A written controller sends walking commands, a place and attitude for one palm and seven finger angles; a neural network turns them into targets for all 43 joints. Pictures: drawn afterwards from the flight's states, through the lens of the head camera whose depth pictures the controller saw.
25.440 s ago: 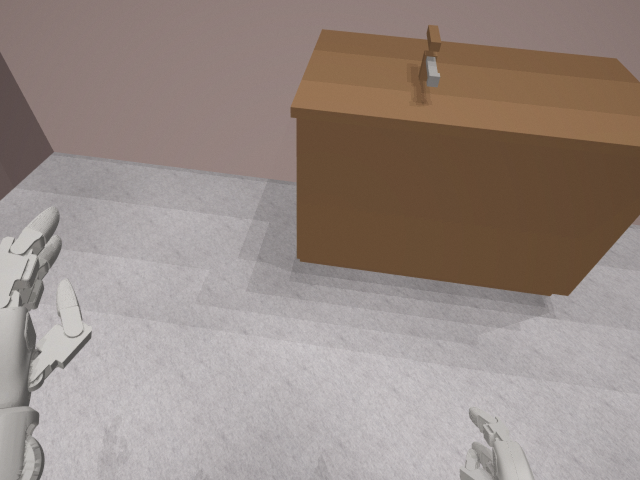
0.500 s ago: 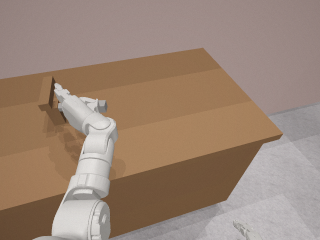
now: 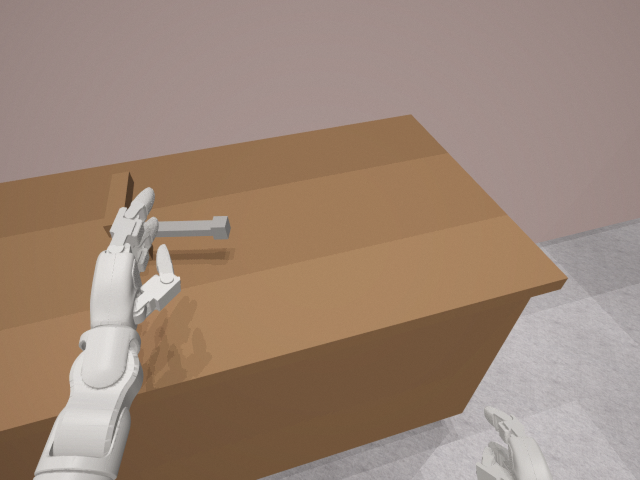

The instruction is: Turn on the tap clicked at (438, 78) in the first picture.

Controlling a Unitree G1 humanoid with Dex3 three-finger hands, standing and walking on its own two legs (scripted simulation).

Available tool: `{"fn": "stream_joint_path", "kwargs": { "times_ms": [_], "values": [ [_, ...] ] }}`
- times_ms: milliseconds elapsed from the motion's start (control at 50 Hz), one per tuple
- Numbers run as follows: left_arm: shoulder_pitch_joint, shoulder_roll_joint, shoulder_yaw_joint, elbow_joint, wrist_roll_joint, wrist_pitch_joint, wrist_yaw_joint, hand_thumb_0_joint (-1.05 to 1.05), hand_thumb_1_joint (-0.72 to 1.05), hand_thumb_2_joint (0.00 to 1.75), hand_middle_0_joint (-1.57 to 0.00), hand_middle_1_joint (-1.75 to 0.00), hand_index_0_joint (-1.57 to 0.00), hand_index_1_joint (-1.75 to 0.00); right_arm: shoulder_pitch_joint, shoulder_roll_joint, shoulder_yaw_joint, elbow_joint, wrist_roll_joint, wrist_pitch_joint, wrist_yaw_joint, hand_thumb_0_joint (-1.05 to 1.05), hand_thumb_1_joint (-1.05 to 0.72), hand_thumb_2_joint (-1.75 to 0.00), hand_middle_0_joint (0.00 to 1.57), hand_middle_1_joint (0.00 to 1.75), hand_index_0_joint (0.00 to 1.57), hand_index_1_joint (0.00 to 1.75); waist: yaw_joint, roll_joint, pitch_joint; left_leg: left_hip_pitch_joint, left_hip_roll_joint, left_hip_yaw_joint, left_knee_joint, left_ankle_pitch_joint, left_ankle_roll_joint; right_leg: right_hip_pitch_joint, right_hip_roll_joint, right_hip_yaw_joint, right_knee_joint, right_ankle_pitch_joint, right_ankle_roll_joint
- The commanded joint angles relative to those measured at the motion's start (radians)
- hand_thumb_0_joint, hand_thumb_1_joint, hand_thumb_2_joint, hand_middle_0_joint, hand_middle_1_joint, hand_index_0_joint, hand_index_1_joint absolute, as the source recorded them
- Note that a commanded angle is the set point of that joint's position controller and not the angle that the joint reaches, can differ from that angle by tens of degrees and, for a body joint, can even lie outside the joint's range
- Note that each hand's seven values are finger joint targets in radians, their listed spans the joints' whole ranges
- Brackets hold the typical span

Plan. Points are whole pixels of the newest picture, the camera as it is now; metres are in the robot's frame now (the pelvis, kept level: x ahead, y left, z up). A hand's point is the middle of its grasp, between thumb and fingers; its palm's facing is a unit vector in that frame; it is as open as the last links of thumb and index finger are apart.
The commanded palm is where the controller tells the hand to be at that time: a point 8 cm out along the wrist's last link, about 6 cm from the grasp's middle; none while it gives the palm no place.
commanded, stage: draw the hand back beside the body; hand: left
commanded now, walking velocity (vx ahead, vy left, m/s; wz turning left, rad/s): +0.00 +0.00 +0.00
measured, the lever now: (220, 227) +0.48 +0.22 +0.04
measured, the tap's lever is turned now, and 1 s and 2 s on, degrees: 75 75 75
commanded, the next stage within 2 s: step back with the hand held close in 0.94 s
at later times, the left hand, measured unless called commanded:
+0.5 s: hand (112, 321) +0.23 +0.24 +0.14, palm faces +0.34 -0.89 -0.30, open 7.5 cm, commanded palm +0.18 +0.29 +0.16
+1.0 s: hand (78, 341) +0.20 +0.26 +0.15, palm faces +0.40 -0.86 -0.32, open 7.5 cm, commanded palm +0.15 +0.30 +0.17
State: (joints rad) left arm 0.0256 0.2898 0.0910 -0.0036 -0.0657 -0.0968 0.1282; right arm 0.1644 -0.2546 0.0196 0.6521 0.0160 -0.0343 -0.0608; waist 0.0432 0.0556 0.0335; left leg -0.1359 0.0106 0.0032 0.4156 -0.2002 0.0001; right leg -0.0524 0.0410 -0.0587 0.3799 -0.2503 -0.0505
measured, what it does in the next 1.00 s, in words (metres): stands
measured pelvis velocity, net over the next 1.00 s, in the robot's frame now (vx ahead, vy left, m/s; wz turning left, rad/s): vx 0.00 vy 0.02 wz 0.01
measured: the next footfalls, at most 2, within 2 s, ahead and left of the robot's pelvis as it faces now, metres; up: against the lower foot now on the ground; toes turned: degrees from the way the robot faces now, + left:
none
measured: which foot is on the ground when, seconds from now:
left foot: down 0.00-1.00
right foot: down 0.00-1.00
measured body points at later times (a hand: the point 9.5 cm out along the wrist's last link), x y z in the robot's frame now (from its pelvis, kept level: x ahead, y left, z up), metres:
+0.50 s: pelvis +0.00 +0.02 +0.00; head -0.02 +0.00 +0.45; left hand +0.20 +0.29 +0.16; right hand +0.20 -0.20 -0.08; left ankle +0.02 +0.12 -0.74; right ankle -0.02 -0.08 -0.74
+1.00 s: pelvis +0.00 +0.02 +0.00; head -0.02 +0.00 +0.45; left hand +0.17 +0.30 +0.17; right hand +0.21 -0.19 -0.07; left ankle +0.02 +0.12 -0.74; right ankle -0.02 -0.08 -0.74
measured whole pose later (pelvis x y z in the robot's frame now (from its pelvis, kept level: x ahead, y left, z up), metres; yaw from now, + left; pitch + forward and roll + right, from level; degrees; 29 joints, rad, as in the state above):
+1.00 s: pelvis +0.00 +0.02 +0.00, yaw +1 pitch -6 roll -1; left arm 0.42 0.33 0.24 -0.38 -0.07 -0.10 0.11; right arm 0.15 -0.22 0.04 0.63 0.00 -0.08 -0.06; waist 0.07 0.05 0.03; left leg -0.13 0.00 -0.01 0.44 -0.22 0.02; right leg -0.02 0.03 -0.07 0.36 -0.25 -0.03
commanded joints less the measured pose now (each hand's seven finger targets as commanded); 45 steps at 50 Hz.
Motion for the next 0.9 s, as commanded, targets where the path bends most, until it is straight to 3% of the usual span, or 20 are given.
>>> {"fn": "stream_joint_path", "kwargs": {
  "times_ms": [0, 40, 60, 140, 260, 320, 360, 440, 520, 580, 600, 640, 660, 720, 820, 860, 880],
  "values": [
    [-0.225, 0.172, 0.107, -0.238, 0.000, -0.082, -0.009, 0.00, 0.90, 0.90, -0.18, -0.23, -0.18, -0.23, -0.146, -0.082, -0.027, -0.170, 0.000, -0.049, -0.003, 0.00, -0.90, -0.90, 0.20, 0.30, 0.20, 0.30, -0.010, -0.050, -0.143, 0.134, 0.006, -0.017, -0.054, 0.104, 0.040, -0.063, -0.043, 0.057, -0.105, 0.179, 0.021],
    [-0.172, 0.207, 0.152, -0.293, 0.001, -0.085, -0.010, 0.00, 0.90, 0.90, -0.18, -0.24, -0.18, -0.24, -0.154, -0.077, -0.023, -0.177, -0.004, -0.047, -0.003, 0.00, -0.90, -0.90, 0.20, 0.30, 0.20, 0.30, 0.003, 0.006, -0.157, 0.141, 0.006, -0.019, -0.059, 0.134, 0.036, -0.041, -0.046, 0.056, -0.108, 0.202, 0.017],
    [-0.154, 0.191, 0.143, -0.307, -0.001, -0.084, -0.012, 0.00, 0.90, 0.90, -0.18, -0.24, -0.18, -0.24, -0.149, -0.071, -0.019, -0.181, -0.005, -0.044, -0.002, 0.00, -0.90, -0.90, 0.20, 0.30, 0.20, 0.30, 0.002, 0.008, -0.156, 0.136, 0.008, -0.020, -0.060, 0.144, 0.034, -0.031, -0.045, 0.054, -0.103, 0.213, 0.014],
    [-0.068, 0.203, 0.177, -0.359, -0.008, -0.074, -0.019, 0.00, 0.90, 0.90, -0.19, -0.26, -0.19, -0.26, -0.162, -0.070, -0.017, -0.193, -0.009, -0.043, -0.001, 0.00, -0.90, -0.90, 0.20, 0.30, 0.20, 0.30, 0.009, -0.029, -0.138, 0.129, 0.014, -0.022, -0.064, 0.163, 0.032, -0.024, -0.043, 0.049, -0.113, 0.226, 0.013],
    [0.023, 0.165, 0.156, -0.416, -0.009, -0.064, -0.024, 0.00, 0.90, 0.90, -0.19, -0.27, -0.19, -0.27, -0.163, -0.068, -0.017, -0.194, -0.010, -0.049, 0.003, 0.00, -0.90, -0.90, 0.20, 0.30, 0.20, 0.30, 0.006, -0.002, -0.112, 0.131, 0.019, -0.023, -0.061, 0.158, 0.031, -0.041, -0.044, 0.048, -0.118, 0.206, 0.012],
    [0.053, 0.178, 0.171, -0.455, -0.008, -0.066, -0.021, 0.00, 0.90, 0.90, -0.19, -0.28, -0.19, -0.28, -0.165, -0.072, -0.020, -0.192, -0.010, -0.058, 0.003, 0.00, -0.90, -0.90, 0.20, 0.30, 0.20, 0.30, 0.009, -0.032, -0.118, 0.134, 0.020, -0.030, -0.055, 0.169, 0.033, -0.038, -0.043, 0.046, -0.114, 0.213, 0.013],
    [0.066, 0.177, 0.171, -0.483, -0.007, -0.068, -0.019, 0.00, 0.90, 0.90, -0.20, -0.29, -0.20, -0.29, -0.167, -0.073, -0.019, -0.191, -0.011, -0.061, 0.001, 0.00, -0.90, -0.90, 0.20, 0.30, 0.20, 0.30, 0.008, 0.000, -0.117, 0.137, 0.019, -0.036, -0.060, 0.160, 0.031, -0.041, -0.043, 0.047, -0.117, 0.190, 0.010],
    [0.135, 0.215, 0.220, -0.554, -0.003, -0.078, -0.010, 0.00, 0.90, 0.90, -0.20, -0.30, -0.20, -0.30, -0.166, -0.077, -0.020, -0.189, -0.015, -0.075, 0.003, 0.00, -0.90, -0.90, 0.20, 0.30, 0.20, 0.30, 0.021, 0.012, -0.130, 0.132, 0.017, -0.047, -0.059, 0.176, 0.027, -0.024, -0.043, 0.042, -0.111, 0.196, 0.006],
    [0.247, 0.204, 0.237, -0.572, -0.011, -0.075, -0.011, 0.00, 0.90, 0.90, -0.20, -0.30, -0.20, -0.30, -0.158, -0.077, -0.028, -0.191, -0.014, -0.082, 0.007, 0.00, -0.90, -0.90, 0.20, 0.30, 0.20, 0.30, 0.024, -0.016, -0.109, 0.105, 0.024, -0.044, -0.047, 0.184, 0.027, -0.027, -0.045, 0.039, -0.099, 0.213, 0.008],
    [0.286, 0.210, 0.256, -0.604, -0.009, -0.075, -0.011, 0.00, 0.90, 0.90, -0.20, -0.30, -0.20, -0.30, -0.153, -0.076, -0.029, -0.191, -0.014, -0.082, 0.009, 0.00, -0.90, -0.90, 0.20, 0.30, 0.20, 0.30, 0.023, 0.019, -0.104, 0.099, 0.025, -0.046, -0.041, 0.189, 0.025, -0.032, -0.047, 0.037, -0.093, 0.211, 0.007],
    [0.314, 0.205, 0.261, -0.585, -0.013, -0.072, -0.011, 0.00, 0.90, 0.90, -0.20, -0.30, -0.20, -0.30, -0.154, -0.076, -0.031, -0.190, -0.013, -0.083, 0.008, 0.00, -0.90, -0.90, 0.20, 0.30, 0.20, 0.30, 0.024, -0.002, -0.083, 0.088, 0.026, -0.044, -0.039, 0.176, 0.026, -0.042, -0.046, 0.037, -0.097, 0.202, 0.009],
    [0.316, 0.225, 0.281, -0.634, -0.011, -0.077, -0.011, 0.00, 0.90, 0.90, -0.20, -0.30, -0.20, -0.30, -0.159, -0.079, -0.030, -0.193, -0.013, -0.086, 0.008, 0.00, -0.90, -0.90, 0.20, 0.30, 0.20, 0.30, 0.025, 0.020, -0.081, 0.085, 0.025, -0.052, -0.041, 0.167, 0.025, -0.047, -0.045, 0.038, -0.097, 0.182, 0.005],
    [0.298, 0.198, 0.253, -0.621, -0.009, -0.077, -0.011, 0.00, 0.90, 0.90, -0.20, -0.30, -0.20, -0.30, -0.154, -0.076, -0.029, -0.189, -0.013, -0.086, 0.006, 0.00, -0.90, -0.90, 0.20, 0.30, 0.20, 0.30, 0.018, 0.042, -0.076, 0.083, 0.023, -0.051, -0.040, 0.154, 0.023, -0.055, -0.046, 0.037, -0.095, 0.172, 0.005],
    [0.283, 0.198, 0.249, -0.605, -0.009, -0.074, -0.008, 0.00, 0.90, 0.90, -0.20, -0.30, -0.20, -0.30, -0.153, -0.080, -0.032, -0.189, -0.012, -0.095, 0.002, 0.00, -0.90, -0.90, 0.20, 0.30, 0.20, 0.30, 0.016, -0.017, -0.076, 0.091, 0.025, -0.052, -0.035, 0.139, 0.030, -0.069, -0.046, 0.037, -0.095, 0.162, 0.010],
    [0.271, 0.203, 0.252, -0.600, -0.010, -0.074, -0.005, 0.00, 0.90, 0.90, -0.20, -0.30, -0.20, -0.30, -0.156, -0.080, -0.031, -0.188, -0.014, -0.097, -0.003, 0.00, -0.90, -0.90, 0.20, 0.30, 0.20, 0.30, 0.020, -0.025, -0.085, 0.091, 0.021, -0.057, -0.034, 0.124, 0.032, -0.066, -0.048, 0.039, -0.094, 0.147, 0.011],
    [0.264, 0.205, 0.253, -0.606, -0.006, -0.077, -0.002, 0.00, 0.90, 0.90, -0.20, -0.30, -0.20, -0.30, -0.156, -0.078, -0.027, -0.183, -0.015, -0.098, -0.003, 0.00, -0.90, -0.90, 0.20, 0.30, 0.20, 0.30, 0.020, 0.023, -0.075, 0.082, 0.016, -0.060, -0.038, 0.120, 0.030, -0.062, -0.048, 0.041, -0.094, 0.143, 0.005],
    [0.272, 0.204, 0.254, -0.604, -0.008, -0.075, -0.003, 0.00, 0.90, 0.90, -0.20, -0.30, -0.20, -0.30, -0.158, -0.076, -0.027, -0.185, -0.014, -0.099, -0.002, 0.00, -0.90, -0.90, 0.20, 0.30, 0.20, 0.30, 0.022, 0.006, -0.076, 0.083, 0.019, -0.060, -0.038, 0.114, 0.029, -0.064, -0.049, 0.039, -0.096, 0.136, 0.008]
  ]
}}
